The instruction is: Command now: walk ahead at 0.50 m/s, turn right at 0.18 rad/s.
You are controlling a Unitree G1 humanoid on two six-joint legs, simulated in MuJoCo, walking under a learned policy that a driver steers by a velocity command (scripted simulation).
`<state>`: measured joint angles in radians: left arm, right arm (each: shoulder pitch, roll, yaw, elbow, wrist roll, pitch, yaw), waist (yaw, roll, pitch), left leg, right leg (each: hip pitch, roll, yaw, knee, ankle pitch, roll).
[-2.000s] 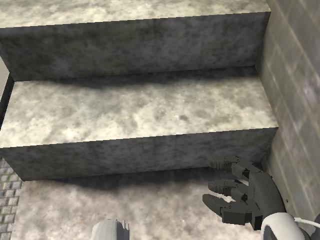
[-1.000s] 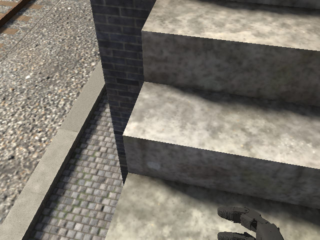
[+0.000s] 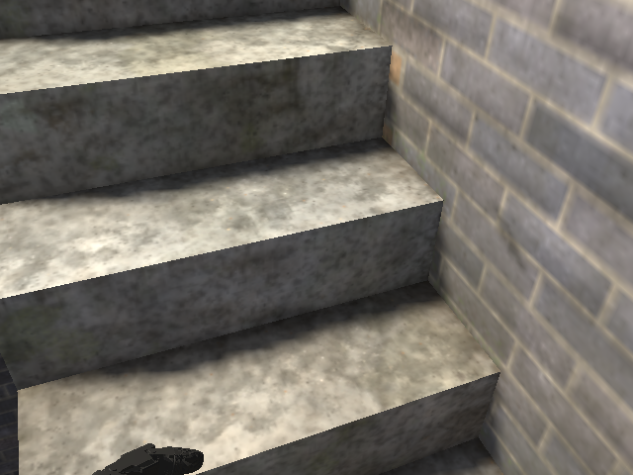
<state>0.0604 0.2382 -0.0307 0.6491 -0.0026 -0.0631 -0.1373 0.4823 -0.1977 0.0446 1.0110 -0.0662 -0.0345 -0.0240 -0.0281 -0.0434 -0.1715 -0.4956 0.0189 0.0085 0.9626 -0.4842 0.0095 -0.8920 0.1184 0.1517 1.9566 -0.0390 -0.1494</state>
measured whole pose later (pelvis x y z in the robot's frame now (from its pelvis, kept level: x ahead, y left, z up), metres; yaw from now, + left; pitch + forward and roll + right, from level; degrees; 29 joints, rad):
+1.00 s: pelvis +0.31 +0.03 +0.24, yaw +17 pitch +2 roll -3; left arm -0.06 0.11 -0.07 0.54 0.05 -0.10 0.00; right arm 0.57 -0.19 0.02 0.82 -0.01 -0.02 0.02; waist -0.14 0.02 -0.09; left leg -0.30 -0.12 -0.22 0.68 -0.39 0.08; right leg -1.09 0.03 0.01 1.96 -0.12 -0.06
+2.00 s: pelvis +0.59 +0.11 +0.45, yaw +32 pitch +1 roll +0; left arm 0.38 0.16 0.02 1.03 0.01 -0.03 0.00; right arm 0.23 -0.14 -0.04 0.76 0.02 0.05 0.00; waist -0.01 -0.01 0.03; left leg -0.20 0.01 0.00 0.41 -0.21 0.00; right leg -0.07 -0.09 -0.11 0.32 -0.25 0.06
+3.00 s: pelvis +0.60 +0.11 +0.45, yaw +31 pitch -1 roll +0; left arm 0.38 0.14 0.04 1.05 -0.02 -0.05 0.02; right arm 0.32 -0.16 -0.03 0.79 0.05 0.00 -0.02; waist -0.01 0.00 0.00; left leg -0.19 0.00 0.00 0.44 -0.24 0.02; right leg -0.07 -0.09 -0.08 0.38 -0.30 0.01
